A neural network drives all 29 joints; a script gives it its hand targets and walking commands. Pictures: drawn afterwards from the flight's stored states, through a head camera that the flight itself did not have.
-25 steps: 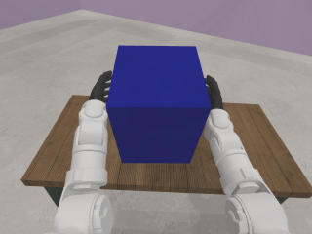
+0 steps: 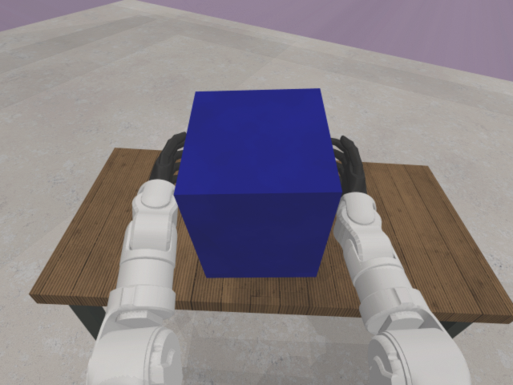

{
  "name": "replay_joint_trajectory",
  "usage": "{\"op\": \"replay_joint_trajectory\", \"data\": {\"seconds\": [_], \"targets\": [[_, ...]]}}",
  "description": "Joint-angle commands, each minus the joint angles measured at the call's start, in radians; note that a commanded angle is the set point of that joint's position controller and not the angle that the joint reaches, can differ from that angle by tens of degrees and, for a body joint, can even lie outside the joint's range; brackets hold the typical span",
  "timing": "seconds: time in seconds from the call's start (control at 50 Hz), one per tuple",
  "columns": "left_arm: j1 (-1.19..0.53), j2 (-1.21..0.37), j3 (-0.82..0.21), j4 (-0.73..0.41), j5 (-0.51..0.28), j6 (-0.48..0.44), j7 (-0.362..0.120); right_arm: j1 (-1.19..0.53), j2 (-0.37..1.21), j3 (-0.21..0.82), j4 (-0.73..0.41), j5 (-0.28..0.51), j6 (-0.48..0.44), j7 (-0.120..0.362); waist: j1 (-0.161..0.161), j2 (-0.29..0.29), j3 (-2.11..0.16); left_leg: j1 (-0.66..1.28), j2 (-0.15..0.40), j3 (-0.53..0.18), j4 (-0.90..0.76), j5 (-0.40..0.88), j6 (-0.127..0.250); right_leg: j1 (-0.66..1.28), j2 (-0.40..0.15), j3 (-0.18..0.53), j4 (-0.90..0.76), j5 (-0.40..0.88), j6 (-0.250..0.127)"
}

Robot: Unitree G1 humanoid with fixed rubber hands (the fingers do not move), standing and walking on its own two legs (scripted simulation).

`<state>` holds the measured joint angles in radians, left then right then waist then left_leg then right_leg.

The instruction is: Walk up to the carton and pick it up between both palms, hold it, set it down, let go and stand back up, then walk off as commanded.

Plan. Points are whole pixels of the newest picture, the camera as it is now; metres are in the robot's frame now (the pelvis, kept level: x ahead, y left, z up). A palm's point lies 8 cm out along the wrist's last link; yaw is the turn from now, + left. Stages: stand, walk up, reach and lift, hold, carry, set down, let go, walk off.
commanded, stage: set down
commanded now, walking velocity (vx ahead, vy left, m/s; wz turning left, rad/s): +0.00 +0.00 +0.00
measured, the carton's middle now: (259, 189) +0.41 +0.01 +0.11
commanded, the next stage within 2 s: none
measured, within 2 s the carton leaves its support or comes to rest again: neither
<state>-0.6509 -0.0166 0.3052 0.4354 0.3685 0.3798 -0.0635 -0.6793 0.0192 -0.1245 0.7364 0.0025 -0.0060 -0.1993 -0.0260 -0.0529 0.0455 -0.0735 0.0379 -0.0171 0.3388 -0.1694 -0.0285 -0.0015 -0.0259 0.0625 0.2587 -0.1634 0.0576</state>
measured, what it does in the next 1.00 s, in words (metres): stands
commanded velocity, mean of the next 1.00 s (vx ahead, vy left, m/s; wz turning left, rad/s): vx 0.00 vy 0.00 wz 0.00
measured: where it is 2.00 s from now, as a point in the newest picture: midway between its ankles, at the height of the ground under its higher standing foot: outside the picture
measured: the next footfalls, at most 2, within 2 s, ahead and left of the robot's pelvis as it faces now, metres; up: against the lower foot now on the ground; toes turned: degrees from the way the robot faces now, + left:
none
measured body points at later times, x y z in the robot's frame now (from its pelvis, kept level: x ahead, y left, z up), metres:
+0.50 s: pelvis +0.01 +0.00 +0.00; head +0.00 +0.03 +0.45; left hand +0.42 +0.16 +0.11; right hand +0.40 -0.14 +0.12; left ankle +0.02 +0.14 -0.75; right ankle +0.00 -0.16 -0.75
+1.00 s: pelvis +0.02 +0.00 +0.00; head +0.01 +0.03 +0.45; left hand +0.43 +0.16 +0.09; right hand +0.40 -0.14 +0.10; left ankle +0.02 +0.14 -0.75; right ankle +0.00 -0.16 -0.75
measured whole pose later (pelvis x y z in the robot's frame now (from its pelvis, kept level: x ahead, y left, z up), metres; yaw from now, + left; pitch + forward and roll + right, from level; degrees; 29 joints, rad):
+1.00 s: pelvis +0.02 +0.00 +0.00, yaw +0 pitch -4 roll -1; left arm -0.72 0.06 0.31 0.84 0.31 0.15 -0.06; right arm -0.67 0.12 -0.36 0.87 -0.19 -0.11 -0.20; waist -0.04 -0.06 0.05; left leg -0.09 0.04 -0.02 0.34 -0.19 -0.03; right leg 0.00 -0.03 0.06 0.23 -0.17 0.06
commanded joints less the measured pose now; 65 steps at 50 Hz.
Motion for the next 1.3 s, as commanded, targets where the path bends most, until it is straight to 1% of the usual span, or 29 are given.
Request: {"op": "replay_joint_trajectory", "data": {"seconds": [0.0, 0.14, 0.18, 0.26, 0.3, 0.34, 0.38, 0.42, 0.46, 0.48, 0.5, 0.52, 0.54, 0.56, 0.64, 0.76, 0.8, 0.82, 0.88, 0.92, 0.98, 1.0, 1.04, 1.08, 1.12, 1.14, 1.18, 1.2, 1.28], "targets": [[-0.662, -0.561, -0.381, 0.046, -0.129, -0.116, -0.174, -0.686, 0.512, 0.204, -0.188, -0.078, -0.114, 0.131, -0.077, 0.019, -0.387, 0.168, -0.070, 0.115, -0.061, 0.165, -0.003, 0.096, 0.069, -0.182, -0.041, 0.158, -0.005], [-0.717, -0.559, -0.364, 0.096, -0.134, -0.180, -0.157, -0.698, 0.562, 0.205, -0.145, -0.082, -0.143, 0.135, -0.058, 0.060, -0.452, 0.144, -0.083, 0.128, -0.030, 0.265, -0.019, 0.127, 0.064, -0.171, -0.016, 0.280, 0.004], [-0.693, -0.530, -0.337, 0.133, -0.137, -0.183, -0.166, -0.631, 0.533, 0.171, -0.091, -0.110, -0.129, 0.131, -0.078, 0.032, -0.384, 0.147, -0.072, 0.128, -0.036, 0.240, -0.016, 0.106, 0.064, -0.167, -0.025, 0.265, 0.006], [-0.785, -0.569, -0.344, 0.163, -0.143, -0.208, -0.160, -0.715, 0.571, 0.137, -0.114, -0.141, -0.148, 0.139, -0.066, 0.025, -0.446, 0.113, -0.073, 0.132, -0.061, 0.155, -0.008, 0.100, 0.054, -0.170, -0.026, 0.200, 0.004], [-0.836, -0.599, -0.409, 0.098, -0.187, -0.250, -0.142, -0.727, 0.617, 0.176, -0.125, -0.116, -0.171, 0.143, -0.066, 0.098, -0.573, 0.167, -0.071, 0.133, -0.020, 0.292, -0.038, 0.105, 0.065, -0.176, 0.000, 0.306, -0.002], [-0.815, -0.588, -0.391, 0.120, -0.185, -0.265, -0.135, -0.695, 0.597, 0.156, -0.086, -0.129, -0.172, 0.144, -0.076, 0.089, -0.575, 0.188, -0.065, 0.130, -0.005, 0.349, -0.045, 0.088, 0.069, -0.173, -0.004, 0.334, -0.005], [-0.708, -0.526, -0.282, 0.258, -0.122, -0.237, -0.157, -0.663, 0.570, 0.123, -0.050, -0.156, -0.150, 0.139, -0.067, 0.028, -0.414, 0.123, -0.072, 0.131, -0.039, 0.242, -0.022, 0.110, 0.059, -0.168, -0.022, 0.283, 0.008], [-0.651, -0.507, -0.242, 0.273, -0.082, -0.215, -0.180, -0.597, 0.576, 0.117, -0.031, -0.172, -0.135, 0.140, -0.048, 0.024, -0.327, 0.102, -0.076, 0.144, -0.070, 0.194, -0.008, 0.156, 0.044, -0.153, -0.016, 0.312, 0.018], [-0.703, -0.547, -0.289, 0.249, -0.119, -0.229, -0.181, -0.698, 0.581, 0.122, -0.107, -0.148, -0.162, 0.141, -0.065, 0.043, -0.477, 0.108, -0.081, 0.136, -0.047, 0.230, -0.012, 0.134, 0.044, -0.145, 0.001, 0.358, 0.019], [-0.754, -0.547, -0.292, 0.247, -0.140, -0.249, -0.173, -0.723, 0.591, 0.131, -0.121, -0.156, -0.167, 0.138, -0.069, 0.006, -0.519, 0.105, -0.080, 0.139, -0.041, 0.213, -0.010, 0.146, 0.046, -0.152, 0.013, 0.369, 0.023], [-0.778, -0.565, -0.332, 0.195, -0.147, -0.272, -0.163, -0.709, 0.603, 0.148, -0.108, -0.145, -0.180, 0.141, -0.066, 0.061, -0.583, 0.128, -0.078, 0.137, -0.031, 0.308, -0.029, 0.147, 0.054, -0.166, 0.019, 0.433, 0.021], [-0.744, -0.567, -0.307, 0.223, -0.144, -0.271, -0.161, -0.713, 0.604, 0.136, -0.097, -0.150, -0.174, 0.138, -0.065, 0.027, -0.519, 0.116, -0.084, 0.135, -0.034, 0.285, -0.016, 0.136, 0.055, -0.153, 0.011, 0.431, 0.022], [-0.740, -0.544, -0.290, 0.221, -0.135, -0.279, -0.166, -0.688, 0.626, 0.174, -0.089, -0.143, -0.171, 0.140, -0.039, 0.018, -0.531, 0.105, -0.076, 0.143, -0.038, 0.304, -0.018, 0.170, 0.051, -0.161, 0.025, 0.466, 0.028], [-0.774, -0.562, -0.290, 0.238, -0.131, -0.282, -0.167, -0.730, 0.620, 0.135, -0.078, -0.150, -0.177, 0.138, -0.069, 0.021, -0.550, 0.109, -0.077, 0.133, -0.043, 0.274, -0.016, 0.157, 0.044, -0.152, 0.011, 0.446, 0.031], [-0.783, -0.521, -0.236, 0.295, -0.115, -0.292, -0.178, -0.684, 0.617, 0.077, -0.040, -0.199, -0.161, 0.140, -0.056, 0.026, -0.491, 0.063, -0.079, 0.146, -0.067, 0.173, -0.006, 0.146, 0.037, -0.144, -0.004, 0.330, 0.025], [-0.780, -0.559, -0.269, 0.279, -0.138, -0.326, -0.169, -0.654, 0.648, 0.094, -0.008, -0.208, -0.182, 0.145, -0.084, 0.043, -0.552, 0.098, -0.075, 0.137, -0.036, 0.339, -0.035, 0.150, 0.048, -0.162, 0.027, 0.481, 0.023], [-0.766, -0.533, -0.226, 0.336, -0.110, -0.321, -0.176, -0.639, 0.639, 0.057, 0.020, -0.224, -0.174, 0.142, -0.077, 0.064, -0.480, 0.059, -0.074, 0.143, -0.048, 0.276, -0.033, 0.175, 0.038, -0.157, 0.018, 0.443, 0.024], [-0.758, -0.549, -0.239, 0.325, -0.113, -0.317, -0.180, -0.627, 0.619, 0.047, 0.020, -0.236, -0.175, 0.137, -0.116, 0.038, -0.465, 0.079, -0.076, 0.138, -0.056, 0.308, -0.030, 0.161, 0.044, -0.159, 0.008, 0.472, 0.026], [-0.783, -0.532, -0.209, 0.325, -0.096, -0.336, -0.177, -0.632, 0.663, 0.040, 0.030, -0.249, -0.175, 0.146, -0.071, 0.041, -0.504, 0.064, -0.077, 0.154, -0.051, 0.285, -0.025, 0.151, 0.036, -0.150, 0.019, 0.444, 0.028], [-0.790, -0.526, -0.204, 0.380, -0.108, -0.327, -0.191, -0.650, 0.643, 0.020, 0.007, -0.254, -0.170, 0.139, -0.090, 0.070, -0.474, 0.030, -0.076, 0.142, -0.060, 0.260, -0.028, 0.155, 0.030, -0.151, 0.016, 0.453, 0.028], [-0.809, -0.539, -0.210, 0.384, -0.101, -0.359, -0.186, -0.662, 0.658, -0.012, 0.019, -0.275, -0.187, 0.141, -0.114, 0.033, -0.527, 0.051, -0.067, 0.140, -0.051, 0.267, -0.028, 0.126, 0.038, -0.171, 0.013, 0.419, 0.030], [-0.831, -0.540, -0.200, 0.386, -0.104, -0.364, -0.182, -0.659, 0.663, -0.017, 0.045, -0.288, -0.184, 0.145, -0.085, 0.075, -0.495, 0.037, -0.066, 0.143, -0.060, 0.247, -0.031, 0.150, 0.038, -0.166, 0.007, 0.365, 0.015], [-0.846, -0.514, -0.172, 0.399, -0.087, -0.370, -0.184, -0.678, 0.666, -0.045, 0.029, -0.278, -0.184, 0.152, -0.083, 0.081, -0.520, 0.021, -0.067, 0.149, -0.050, 0.230, -0.023, 0.139, 0.032, -0.149, 0.019, 0.388, 0.021], [-0.814, -0.509, -0.163, 0.419, -0.093, -0.386, -0.181, -0.702, 0.676, -0.011, -0.003, -0.285, -0.199, 0.153, -0.051, 0.045, -0.538, -0.012, -0.077, 0.155, -0.052, 0.247, -0.019, 0.157, 0.033, -0.148, 0.032, 0.436, 0.029], [-0.808, -0.498, -0.145, 0.452, -0.068, -0.387, -0.184, -0.640, 0.682, -0.053, 0.049, -0.323, -0.183, 0.153, -0.076, 0.062, -0.499, -0.021, -0.068, 0.159, -0.075, 0.211, -0.023, 0.158, 0.030, -0.151, 0.030, 0.426, 0.025], [-0.790, -0.477, -0.118, 0.485, -0.070, -0.375, -0.196, -0.637, 0.676, -0.044, 0.043, -0.328, -0.176, 0.144, -0.080, 0.005, -0.449, -0.019, -0.070, 0.155, -0.078, 0.195, -0.008, 0.163, 0.021, -0.151, 0.025, 0.433, 0.037], [-0.794, -0.482, -0.116, 0.515, -0.066, -0.372, -0.202, -0.639, 0.662, -0.087, 0.059, -0.339, -0.171, 0.151, -0.099, 0.034, -0.408, -0.046, -0.071, 0.153, -0.085, 0.156, -0.005, 0.154, 0.025, -0.147, 0.013, 0.390, 0.030], [-0.807, -0.457, -0.091, 0.499, -0.055, -0.382, -0.203, -0.630, 0.684, -0.048, 0.027, -0.339, -0.181, 0.151, -0.054, 0.029, -0.438, -0.060, -0.074, 0.162, -0.082, 0.175, -0.007, 0.170, 0.021, -0.138, 0.038, 0.438, 0.034], [-0.819, -0.482, -0.103, 0.507, -0.047, -0.396, -0.202, -0.640, 0.694, -0.067, 0.041, -0.349, -0.189, 0.152, -0.081, 0.054, -0.482, -0.038, -0.068, 0.154, -0.062, 0.238, -0.020, 0.130, 0.031, -0.147, 0.042, 0.449, 0.029]]}}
